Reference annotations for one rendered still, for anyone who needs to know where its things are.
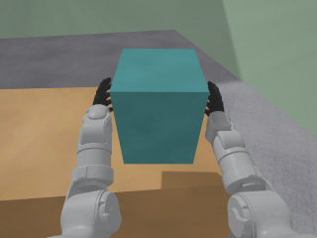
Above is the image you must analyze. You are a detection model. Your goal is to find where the robot right upper arm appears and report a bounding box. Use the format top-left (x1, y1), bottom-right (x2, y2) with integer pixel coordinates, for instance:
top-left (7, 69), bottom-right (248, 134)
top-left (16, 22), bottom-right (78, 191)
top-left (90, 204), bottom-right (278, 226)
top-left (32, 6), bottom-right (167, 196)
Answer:
top-left (227, 190), bottom-right (317, 238)

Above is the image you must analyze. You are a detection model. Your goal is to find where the carton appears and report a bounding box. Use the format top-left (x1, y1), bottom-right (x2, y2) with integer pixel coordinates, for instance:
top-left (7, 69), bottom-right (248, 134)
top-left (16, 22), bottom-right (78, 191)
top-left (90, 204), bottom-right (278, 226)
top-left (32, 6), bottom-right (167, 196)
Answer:
top-left (109, 49), bottom-right (210, 165)

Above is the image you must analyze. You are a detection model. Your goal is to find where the right robot forearm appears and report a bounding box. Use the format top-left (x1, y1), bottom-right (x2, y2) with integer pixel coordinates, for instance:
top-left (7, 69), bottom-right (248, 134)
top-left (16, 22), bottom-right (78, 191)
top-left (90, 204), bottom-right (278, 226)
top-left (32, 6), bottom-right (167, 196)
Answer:
top-left (205, 111), bottom-right (292, 225)

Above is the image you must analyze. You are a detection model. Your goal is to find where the left robot forearm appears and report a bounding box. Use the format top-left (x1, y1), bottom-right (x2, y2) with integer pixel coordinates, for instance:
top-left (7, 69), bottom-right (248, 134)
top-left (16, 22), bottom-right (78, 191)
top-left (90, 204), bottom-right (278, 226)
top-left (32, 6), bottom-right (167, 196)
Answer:
top-left (60, 104), bottom-right (114, 231)

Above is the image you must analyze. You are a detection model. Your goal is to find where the right robot hand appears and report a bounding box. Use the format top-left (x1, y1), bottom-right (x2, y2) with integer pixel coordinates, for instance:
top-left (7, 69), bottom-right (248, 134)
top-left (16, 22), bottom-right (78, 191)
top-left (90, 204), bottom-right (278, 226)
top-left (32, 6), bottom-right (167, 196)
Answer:
top-left (205, 81), bottom-right (225, 117)

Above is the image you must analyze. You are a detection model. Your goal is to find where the left robot hand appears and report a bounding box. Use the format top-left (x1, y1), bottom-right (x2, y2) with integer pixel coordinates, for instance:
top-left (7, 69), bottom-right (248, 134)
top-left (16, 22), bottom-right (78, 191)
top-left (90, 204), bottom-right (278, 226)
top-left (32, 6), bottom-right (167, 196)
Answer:
top-left (92, 77), bottom-right (113, 112)

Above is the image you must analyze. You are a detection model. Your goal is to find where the pedestal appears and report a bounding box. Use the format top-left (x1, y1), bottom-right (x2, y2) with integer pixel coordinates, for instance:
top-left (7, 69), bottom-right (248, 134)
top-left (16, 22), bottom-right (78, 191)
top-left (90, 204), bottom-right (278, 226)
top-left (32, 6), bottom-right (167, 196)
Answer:
top-left (0, 87), bottom-right (232, 238)

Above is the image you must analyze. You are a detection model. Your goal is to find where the robot left upper arm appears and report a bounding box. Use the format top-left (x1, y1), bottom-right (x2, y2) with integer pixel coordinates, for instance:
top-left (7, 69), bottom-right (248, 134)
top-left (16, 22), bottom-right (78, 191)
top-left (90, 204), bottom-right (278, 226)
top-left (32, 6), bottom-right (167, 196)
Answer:
top-left (47, 189), bottom-right (122, 238)

